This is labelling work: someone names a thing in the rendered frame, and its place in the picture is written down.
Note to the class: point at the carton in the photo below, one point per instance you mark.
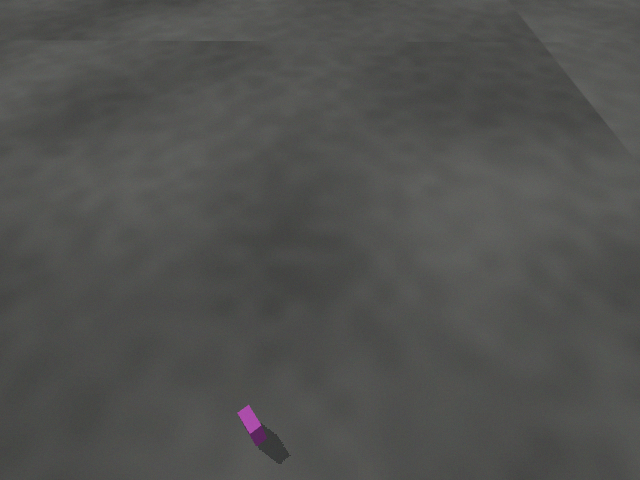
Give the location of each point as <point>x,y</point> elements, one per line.
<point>252,425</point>

